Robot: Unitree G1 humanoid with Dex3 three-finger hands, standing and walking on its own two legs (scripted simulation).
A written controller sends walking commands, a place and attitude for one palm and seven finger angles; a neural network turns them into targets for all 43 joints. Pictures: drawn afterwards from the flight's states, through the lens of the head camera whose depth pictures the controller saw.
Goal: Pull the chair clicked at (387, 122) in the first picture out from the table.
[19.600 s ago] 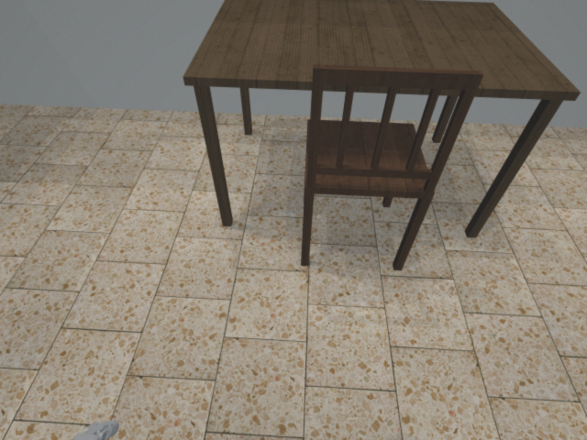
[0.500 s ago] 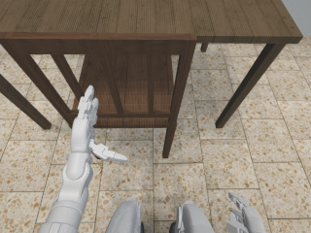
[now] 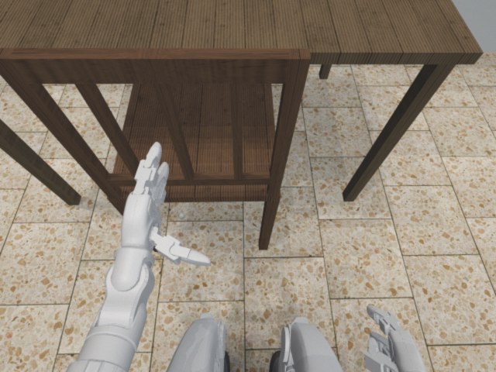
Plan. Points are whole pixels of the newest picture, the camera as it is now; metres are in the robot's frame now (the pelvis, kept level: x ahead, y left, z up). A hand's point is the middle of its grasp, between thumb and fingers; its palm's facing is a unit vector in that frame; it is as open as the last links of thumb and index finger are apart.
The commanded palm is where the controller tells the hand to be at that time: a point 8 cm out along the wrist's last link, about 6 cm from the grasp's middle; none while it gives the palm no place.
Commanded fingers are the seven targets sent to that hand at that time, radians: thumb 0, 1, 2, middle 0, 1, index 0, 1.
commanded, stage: push the fingers through the gap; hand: left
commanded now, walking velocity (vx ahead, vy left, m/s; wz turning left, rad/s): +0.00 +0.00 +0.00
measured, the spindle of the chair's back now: (177, 137) +0.50 +0.15 +0.01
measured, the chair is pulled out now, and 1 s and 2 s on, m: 0.00 0.00 0.00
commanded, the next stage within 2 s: hook a spindle and tug to test in 1.50 s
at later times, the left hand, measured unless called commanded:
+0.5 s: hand (179, 180) +0.41 +0.13 +0.02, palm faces +0.05 -1.00 -0.04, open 17.0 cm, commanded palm +0.38 +0.18 +0.02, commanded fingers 0.00 -0.50 0.30 -0.06 -0.08 -0.06 -0.08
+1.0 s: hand (181, 157) +0.45 +0.13 +0.03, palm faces +0.05 -1.00 -0.04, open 17.0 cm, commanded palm +0.43 +0.18 +0.02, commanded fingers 0.00 -0.50 0.30 -0.06 -0.08 -0.06 -0.08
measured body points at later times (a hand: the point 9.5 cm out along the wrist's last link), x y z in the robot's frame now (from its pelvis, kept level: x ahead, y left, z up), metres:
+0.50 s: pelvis +0.00 +0.00 +0.00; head +0.13 +0.01 +0.43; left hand +0.40 +0.19 +0.03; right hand +0.12 -0.25 -0.12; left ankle +0.03 +0.09 -0.62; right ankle +0.03 -0.10 -0.62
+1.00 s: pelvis +0.00 +0.01 +0.00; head +0.14 +0.01 +0.43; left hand +0.44 +0.19 +0.03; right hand +0.09 -0.25 -0.13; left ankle +0.03 +0.09 -0.62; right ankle +0.03 -0.10 -0.62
